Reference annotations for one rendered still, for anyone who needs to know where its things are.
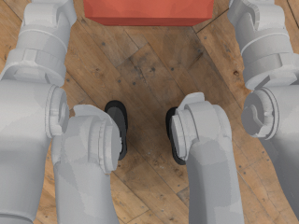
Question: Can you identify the carton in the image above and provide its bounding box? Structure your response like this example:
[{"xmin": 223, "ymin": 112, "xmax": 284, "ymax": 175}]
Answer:
[{"xmin": 83, "ymin": 0, "xmax": 214, "ymax": 27}]

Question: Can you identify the robot left forearm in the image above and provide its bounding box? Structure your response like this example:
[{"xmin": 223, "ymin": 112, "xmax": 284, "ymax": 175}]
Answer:
[{"xmin": 0, "ymin": 0, "xmax": 78, "ymax": 88}]

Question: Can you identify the robot left upper arm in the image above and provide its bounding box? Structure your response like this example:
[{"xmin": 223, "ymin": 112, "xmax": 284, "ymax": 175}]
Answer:
[{"xmin": 0, "ymin": 79, "xmax": 70, "ymax": 224}]

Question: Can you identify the right robot thigh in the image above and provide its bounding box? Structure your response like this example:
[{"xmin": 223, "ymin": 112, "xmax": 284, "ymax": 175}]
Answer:
[{"xmin": 171, "ymin": 101, "xmax": 245, "ymax": 224}]

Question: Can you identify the robot right forearm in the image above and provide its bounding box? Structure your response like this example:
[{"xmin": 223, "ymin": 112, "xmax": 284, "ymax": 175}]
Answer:
[{"xmin": 227, "ymin": 0, "xmax": 299, "ymax": 91}]

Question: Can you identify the robot left shin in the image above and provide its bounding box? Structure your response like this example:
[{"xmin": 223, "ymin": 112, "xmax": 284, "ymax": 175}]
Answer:
[{"xmin": 50, "ymin": 105, "xmax": 122, "ymax": 166}]

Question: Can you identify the robot right upper arm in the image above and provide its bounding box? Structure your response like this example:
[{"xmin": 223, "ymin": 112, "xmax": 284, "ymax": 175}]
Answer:
[{"xmin": 240, "ymin": 84, "xmax": 299, "ymax": 221}]

